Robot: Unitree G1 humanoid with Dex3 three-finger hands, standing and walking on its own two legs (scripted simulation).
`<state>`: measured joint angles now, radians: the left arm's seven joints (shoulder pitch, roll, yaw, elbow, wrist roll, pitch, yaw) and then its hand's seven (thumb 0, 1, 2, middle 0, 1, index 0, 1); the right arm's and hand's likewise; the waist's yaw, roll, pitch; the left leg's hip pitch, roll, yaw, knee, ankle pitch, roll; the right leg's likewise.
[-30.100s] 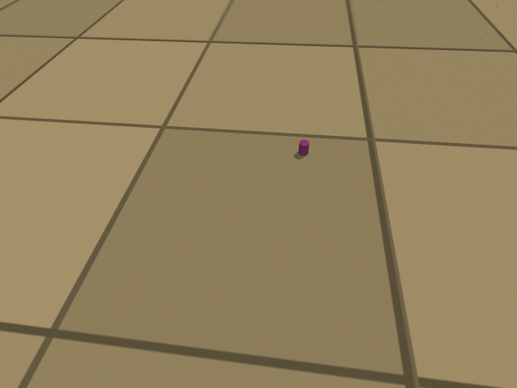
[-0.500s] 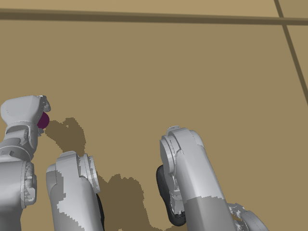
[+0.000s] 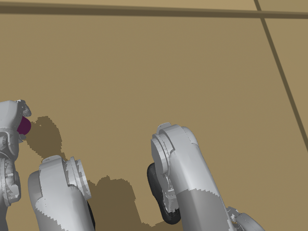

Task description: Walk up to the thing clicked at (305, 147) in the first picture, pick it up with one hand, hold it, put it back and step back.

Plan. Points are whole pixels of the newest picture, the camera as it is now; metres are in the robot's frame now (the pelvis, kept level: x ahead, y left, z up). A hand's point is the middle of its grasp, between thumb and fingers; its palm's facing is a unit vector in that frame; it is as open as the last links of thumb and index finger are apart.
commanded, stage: rest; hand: left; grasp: from above
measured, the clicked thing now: (14, 123) +0.44 +0.27 -0.23
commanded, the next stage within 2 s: open in 0.84 s
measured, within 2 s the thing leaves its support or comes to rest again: rests again in 0.38 s
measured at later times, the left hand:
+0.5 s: hand (15, 128) +0.42 +0.27 -0.23, palm faces -0.44 -0.14 -0.89, open 7.8 cm
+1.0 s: hand (15, 127) +0.43 +0.26 -0.24, palm faces -0.42 -0.14 -0.90, open 7.8 cm
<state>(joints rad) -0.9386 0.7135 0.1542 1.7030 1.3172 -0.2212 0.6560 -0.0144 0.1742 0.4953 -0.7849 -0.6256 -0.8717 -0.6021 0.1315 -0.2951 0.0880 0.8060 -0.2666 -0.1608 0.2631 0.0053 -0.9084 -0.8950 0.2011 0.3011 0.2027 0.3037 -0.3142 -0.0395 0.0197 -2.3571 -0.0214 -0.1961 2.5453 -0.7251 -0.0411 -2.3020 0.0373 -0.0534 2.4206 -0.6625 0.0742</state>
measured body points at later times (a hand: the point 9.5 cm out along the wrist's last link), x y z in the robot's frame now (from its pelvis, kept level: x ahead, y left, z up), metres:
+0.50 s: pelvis +0.00 +0.01 -0.01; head +0.25 +0.10 +0.36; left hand +0.44 +0.27 -0.18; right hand +0.03 -0.25 -0.09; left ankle +0.06 +0.13 -0.26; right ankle +0.11 -0.13 -0.26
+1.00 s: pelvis -0.01 +0.01 -0.01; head +0.24 +0.11 +0.35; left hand +0.44 +0.27 -0.19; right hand +0.03 -0.25 -0.07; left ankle +0.06 +0.13 -0.26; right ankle +0.11 -0.13 -0.26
